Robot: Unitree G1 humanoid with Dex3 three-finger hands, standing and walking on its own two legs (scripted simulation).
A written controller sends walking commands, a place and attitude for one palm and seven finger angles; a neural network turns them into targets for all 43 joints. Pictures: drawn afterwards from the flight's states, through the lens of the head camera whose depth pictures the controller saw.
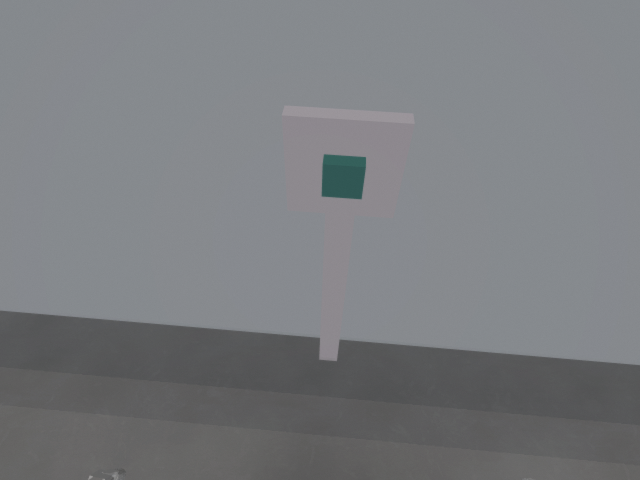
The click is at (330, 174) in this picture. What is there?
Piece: button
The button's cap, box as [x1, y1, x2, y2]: [322, 154, 365, 198]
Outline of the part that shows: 324,154 322,169 322,196 361,198 365,169 365,157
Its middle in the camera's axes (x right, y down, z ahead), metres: +0.04 -0.11 +0.66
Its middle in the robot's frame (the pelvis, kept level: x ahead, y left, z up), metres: +0.58 +0.00 +0.05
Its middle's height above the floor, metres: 0.83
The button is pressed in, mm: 0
